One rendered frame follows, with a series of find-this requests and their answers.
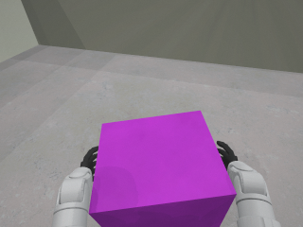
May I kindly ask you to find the left robot hand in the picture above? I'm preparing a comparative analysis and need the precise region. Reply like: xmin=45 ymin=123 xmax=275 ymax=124
xmin=80 ymin=146 xmax=98 ymax=182

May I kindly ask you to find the carton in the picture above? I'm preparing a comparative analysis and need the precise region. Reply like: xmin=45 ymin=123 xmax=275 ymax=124
xmin=88 ymin=110 xmax=237 ymax=227

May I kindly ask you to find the left robot forearm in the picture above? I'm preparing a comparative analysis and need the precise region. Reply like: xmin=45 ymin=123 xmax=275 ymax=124
xmin=51 ymin=166 xmax=93 ymax=227

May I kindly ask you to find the right robot forearm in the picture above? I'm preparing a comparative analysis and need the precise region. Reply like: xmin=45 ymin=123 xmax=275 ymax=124
xmin=227 ymin=161 xmax=281 ymax=227

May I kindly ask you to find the right robot hand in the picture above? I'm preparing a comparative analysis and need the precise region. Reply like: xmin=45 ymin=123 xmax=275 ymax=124
xmin=217 ymin=141 xmax=238 ymax=171

